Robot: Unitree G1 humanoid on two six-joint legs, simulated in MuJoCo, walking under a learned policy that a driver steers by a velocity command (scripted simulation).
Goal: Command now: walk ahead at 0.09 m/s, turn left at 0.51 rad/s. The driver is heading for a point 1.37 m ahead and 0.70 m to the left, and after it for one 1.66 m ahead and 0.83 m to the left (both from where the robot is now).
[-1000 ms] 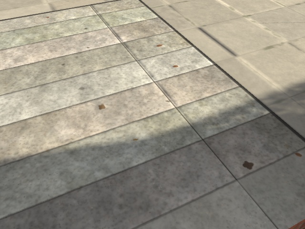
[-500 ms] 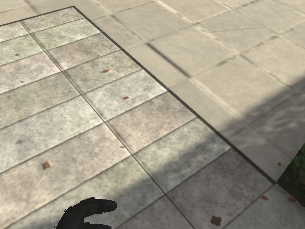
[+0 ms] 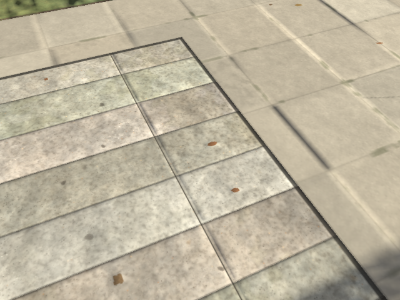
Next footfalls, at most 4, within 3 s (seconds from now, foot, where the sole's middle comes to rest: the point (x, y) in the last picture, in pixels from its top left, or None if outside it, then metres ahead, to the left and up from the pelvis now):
0.48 right None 0.17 -0.12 -0.76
0.86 left None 0.01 0.11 -0.76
1.30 right None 0.14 -0.07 -0.76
1.58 left None -0.06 0.09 -0.76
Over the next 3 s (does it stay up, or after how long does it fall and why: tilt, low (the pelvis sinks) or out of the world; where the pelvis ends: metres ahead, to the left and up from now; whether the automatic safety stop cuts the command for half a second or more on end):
stays up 0.38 0.30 0.02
